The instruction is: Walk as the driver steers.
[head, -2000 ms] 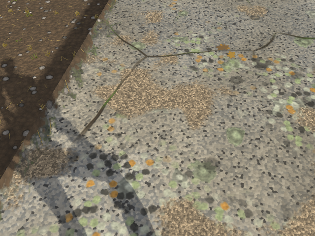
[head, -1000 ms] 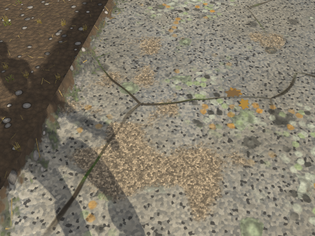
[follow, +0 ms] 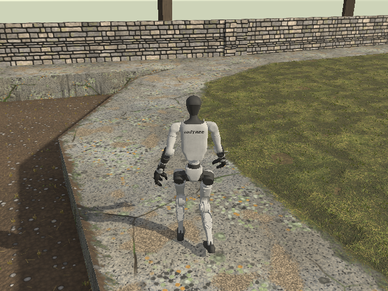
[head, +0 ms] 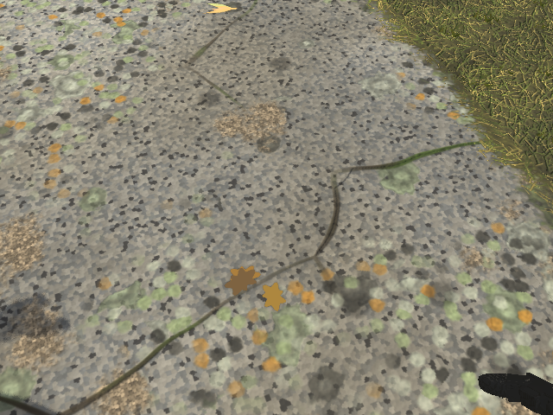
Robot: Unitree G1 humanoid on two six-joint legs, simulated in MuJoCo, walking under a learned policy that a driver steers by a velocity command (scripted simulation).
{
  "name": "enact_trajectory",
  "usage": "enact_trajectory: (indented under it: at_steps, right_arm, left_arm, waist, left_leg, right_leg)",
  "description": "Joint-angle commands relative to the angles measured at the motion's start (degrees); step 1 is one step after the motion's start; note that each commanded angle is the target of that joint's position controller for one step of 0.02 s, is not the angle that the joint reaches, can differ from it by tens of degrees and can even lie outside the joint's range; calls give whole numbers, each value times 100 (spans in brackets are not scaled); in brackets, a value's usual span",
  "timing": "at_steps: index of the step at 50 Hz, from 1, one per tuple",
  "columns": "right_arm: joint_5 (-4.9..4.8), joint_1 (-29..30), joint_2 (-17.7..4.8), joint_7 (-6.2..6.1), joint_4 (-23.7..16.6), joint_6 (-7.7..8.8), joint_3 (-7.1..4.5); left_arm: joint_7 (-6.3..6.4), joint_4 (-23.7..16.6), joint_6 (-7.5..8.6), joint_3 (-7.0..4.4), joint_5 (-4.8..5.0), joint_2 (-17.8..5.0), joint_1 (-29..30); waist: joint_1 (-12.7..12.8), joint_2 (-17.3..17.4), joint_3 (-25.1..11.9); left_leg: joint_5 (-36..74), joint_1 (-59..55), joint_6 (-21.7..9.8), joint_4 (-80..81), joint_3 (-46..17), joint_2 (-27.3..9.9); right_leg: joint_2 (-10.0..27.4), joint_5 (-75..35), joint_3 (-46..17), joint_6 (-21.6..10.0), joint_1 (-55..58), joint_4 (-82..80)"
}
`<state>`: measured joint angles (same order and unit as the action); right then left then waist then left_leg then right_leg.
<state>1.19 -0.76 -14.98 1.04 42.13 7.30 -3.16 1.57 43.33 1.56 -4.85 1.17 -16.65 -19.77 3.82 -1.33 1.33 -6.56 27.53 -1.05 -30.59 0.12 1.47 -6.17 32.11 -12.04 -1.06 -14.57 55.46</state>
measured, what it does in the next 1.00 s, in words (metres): steps on the spot, turning left: right foot, then left foot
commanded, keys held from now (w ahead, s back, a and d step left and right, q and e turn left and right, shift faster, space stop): e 0.12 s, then q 0.88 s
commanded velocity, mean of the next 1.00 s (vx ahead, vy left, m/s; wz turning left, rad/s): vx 0.07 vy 0.00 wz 0.18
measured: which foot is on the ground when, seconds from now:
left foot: down 0.00-0.36, up 0.38-0.62, down 0.64-1.00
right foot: up 0.00-0.32, down 0.34-0.66, up 0.68-1.00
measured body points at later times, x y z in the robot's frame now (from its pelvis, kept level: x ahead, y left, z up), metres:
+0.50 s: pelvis +0.09 -0.01 +0.01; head +0.11 -0.02 +0.46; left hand +0.28 +0.24 -0.07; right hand +0.18 -0.28 -0.11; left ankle +0.09 +0.10 -0.70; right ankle +0.11 -0.14 -0.72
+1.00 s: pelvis +0.09 +0.03 +0.02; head +0.12 +0.07 +0.47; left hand +0.18 +0.35 -0.09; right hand +0.29 -0.21 -0.06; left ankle +0.08 +0.10 -0.72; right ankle +0.15 -0.14 -0.66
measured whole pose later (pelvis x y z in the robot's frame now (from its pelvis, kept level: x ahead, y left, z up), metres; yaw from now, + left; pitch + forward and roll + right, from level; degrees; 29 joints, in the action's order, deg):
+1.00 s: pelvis +0.09 +0.03 +0.02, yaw +16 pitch +3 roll -3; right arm -0.6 -11.2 -17.3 -1.8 39.0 -1.8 -3.5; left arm 3.3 41.0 -0.5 -5.4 0.1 -17.1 -6.0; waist -1.0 -0.7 1.9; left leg -11.0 16.7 -4.7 -25.8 -7.2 4.5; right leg -0.8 18.2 -6.0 5.4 -29.0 51.4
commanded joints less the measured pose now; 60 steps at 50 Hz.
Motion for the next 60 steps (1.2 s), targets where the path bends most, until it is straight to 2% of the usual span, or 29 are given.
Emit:
enact_trajectory:
  at_steps: [1, 2, 5, 8, 10, 13, 16, 17, 18, 19, 20, 21, 23, 26, 31, 32, 33, 34, 35, 36, 37, 38, 39, 42, 46, 51, 56, 58, 60]
  right_arm:
    - [-44, -1016, -635, -85, -279, -180, -186]
    - [-26, -742, -516, -94, -287, -244, -120]
    - [41, -451, -671, -110, -162, -289, -167]
    - [5, -538, -878, -141, -19, -305, -229]
    - [-58, -398, -848, -123, 36, -356, -195]
    - [-155, -451, -732, -5, 218, -389, -108]
    - [-257, -534, -746, 59, 335, -444, -41]
    - [-190, -749, -617, 75, 371, -435, 22]
    - [-33, -954, -451, 111, 331, -413, 76]
    - [-124, -1203, -300, 65, 306, -438, 112]
    - [-166, -975, -596, 14, 304, -494, 49]
    - [-194, -839, -766, -22, 261, -557, -29]
    - [-161, -934, -822, -73, 249, -712, -107]
    - [-240, -1005, -644, -51, 132, -857, -138]
    - [-213, -1324, -564, 79, 93, -950, -189]
    - [-161, -1408, -649, 77, 100, -947, -233]
    - [-116, -1378, -1239, -5, -33, -916, -378]
    - [47, -1492, -1816, 10, -194, -842, -466]
    - [177, -1586, -1654, 43, -258, -716, -406]
    - [116, -1319, -1494, 26, -304, -635, -358]
    - [-32, -1026, -1380, -35, -354, -630, -344]
    - [-155, -835, -1217, -97, -401, -661, -286]
    - [-184, -814, -1150, -149, -424, -700, -250]
    - [-159, -1014, -1125, -243, -503, -752, -247]
    - [-184, -1111, -1208, -318, -591, -824, -293]
    - [-165, -992, -1281, -303, -749, -891, -349]
    - [-192, -835, -1288, -242, -899, -950, -382]
    - [-237, -733, -1272, -236, -956, -982, -387]
    - [-322, -580, -1187, -269, -1033, -1022, -364]
  left_arm:
    - [34, -578, -34, -174, 49, -983, -133]
    - [45, -626, -132, -202, 2, -956, 130]
    - [44, -749, -323, -138, 42, -463, 36]
    - [45, -916, -315, -41, -59, -243, 287]
    - [10, -890, -285, 29, -113, -138, 341]
    - [-39, -822, -280, 66, -160, -124, 566]
    - [-53, -797, -242, -2, -192, -340, 641]
    - [-7, -890, -233, -54, -233, -611, 666]
    - [68, -1022, -267, -124, -297, -1027, 685]
    - [83, -943, -315, -131, -278, -989, 890]
    - [56, -1001, -298, -115, -250, -798, 1089]
    - [56, -983, -275, -128, -245, -783, 1133]
    - [99, -971, -204, -161, -212, -844, 1148]
    - [140, -908, -139, -161, -150, -756, 1271]
    - [152, -793, -239, -207, -12, -779, 1703]
    - [146, -679, -256, -194, 10, -656, 1501]
    - [133, -657, -275, -137, -139, -378, 1179]
    - [172, -1052, -252, -40, -239, -225, 1808]
    - [204, -1026, -224, -106, -185, -470, 1958]
    - [211, -935, -223, -153, -119, -591, 1861]
    - [247, -784, -232, -194, -147, -635, 1719]
    - [284, -721, -251, -224, -182, -694, 1675]
    - [281, -688, -249, -229, -179, -661, 1601]
    - [236, -641, -201, -188, -122, -493, 1471]
    - [215, -676, -148, -146, -117, -437, 1623]
    - [117, -665, -53, -138, -91, -469, 1664]
    - [-1, -651, 90, -153, -48, -538, 1545]
    - [-60, -613, 137, -166, -31, -559, 1381]
    - [-99, -485, 165, -211, -52, -621, 1037]
  waist:
    - [-646, 808, -1417]
    - [-539, 491, -957]
    - [-236, 876, -477]
    - [-280, 773, -760]
    - [-231, 715, -991]
    - [-294, 785, -934]
    - [-190, 772, -654]
    - [-266, 551, -734]
    - [-478, -245, -889]
    - [-641, -1159, -945]
    - [-479, -1075, -671]
    - [-424, -1095, -486]
    - [-382, -1198, -439]
    - [-425, -832, -491]
    - [-662, -701, -693]
    - [-647, -382, -604]
    - [-409, 1044, -479]
    - [-652, 2153, -391]
    - [-841, 1316, -734]
    - [-656, 961, -615]
    - [-512, 633, -537]
    - [-452, 631, -499]
    - [-395, 707, -557]
    - [-428, 680, -758]
    - [-524, 793, -668]
    - [-574, 965, -481]
    - [-567, 1032, -627]
    - [-470, 1047, -687]
    - [-236, 936, -714]
  left_leg:
    - [2049, -3576, -1309, 692, -2514, -2452]
    - [2340, -2777, -1211, 807, -1821, -2123]
    - [2234, -1470, -1134, 1341, -799, -1643]
    - [2925, -1608, -1394, 1437, -586, -1800]
    - [2897, -1520, -1363, 1425, -332, -1699]
    - [2036, -1355, -1190, 1364, -237, -1455]
    - [616, -1061, -775, 993, -457, -1205]
    - [-98, -776, -416, 780, -500, -1016]
    - [-1371, -349, -67, 97, -143, -522]
    - [-1798, -334, 125, -185, 212, -295]
    - [-1617, -433, 207, -461, 230, -264]
    - [-1498, -229, 205, -774, 309, -191]
    - [-2002, -75, 212, -1623, 199, -269]
    - [-2482, 50, 205, -2287, 70, -454]
    - [-841, -1120, 20, -516, 579, -163]
    - [-244, -1449, -136, 108, 418, -66]
    - [1361, -2007, -547, 779, -1171, -1035]
    - [2832, -2171, -1702, 1214, -3189, -2320]
    - [2393, -2249, -2036, 1262, -3235, -2399]
    - [2031, -2218, -1777, 1137, -2737, -2106]
    - [1650, -2200, -1437, 1045, -2334, -1788]
    - [1571, -2165, -1235, 1023, -2130, -1624]
    - [1674, -2027, -1152, 1033, -1972, -1461]
    - [1725, -2284, -1149, 1037, -1857, -1292]
    - [1010, -2435, -1136, 1073, -2108, -1212]
    - [189, -1925, -1176, 1108, -2532, -1076]
    - [906, -1947, -1189, 843, -3035, -1014]
    - [1269, -1988, -1115, 676, -3178, -926]
    - [873, -1635, -794, 388, -3054, -605]
  right_leg:
    - [516, 25, 294, 346, -2771, 2456]
    - [699, -191, 448, 415, -2581, 2235]
    - [933, -590, 815, 407, -1855, 1338]
    - [948, -993, 837, 410, -1625, 421]
    - [934, -1444, 876, 348, -1032, -385]
    - [819, -1976, 1030, 294, -264, -1580]
    - [630, -2711, 1181, 67, 676, -3223]
    - [1136, -3367, 670, -109, 1206, -3323]
    - [2051, -4585, -24, -444, 1585, -3089]
    - [2395, -3606, -235, -922, 1042, -3311]
    - [2165, -2869, -155, -928, 654, -3477]
    - [2072, -2724, -40, -830, 586, -3499]
    - [2395, -3467, -97, -1008, 478, -3483]
    - [2610, -4480, 127, -1151, 481, -3375]
    - [2266, -3853, 957, -675, 186, -2735]
    - [2023, -3048, 1249, -354, -87, -2235]
    - [1417, -1505, 1908, 239, -1115, -809]
    - [516, 765, 1504, 512, -2428, 444]
    - [604, 847, 799, 452, -2542, 1313]
    - [706, 368, 669, 369, -2624, 1512]
    - [802, -162, 654, 368, -2679, 1401]
    - [866, -527, 621, 400, -2658, 1234]
    - [816, -787, 651, 446, -2416, 1251]
    - [648, -1237, 676, 535, -2321, 1025]
    - [594, -1414, 590, 655, -2304, 12]
    - [488, -1329, 537, 658, -1687, -930]
    - [352, -1113, 525, 526, -1064, -1691]
    - [313, -1292, 571, 438, -685, -2313]
    - [455, -2398, 652, 276, 217, -3538]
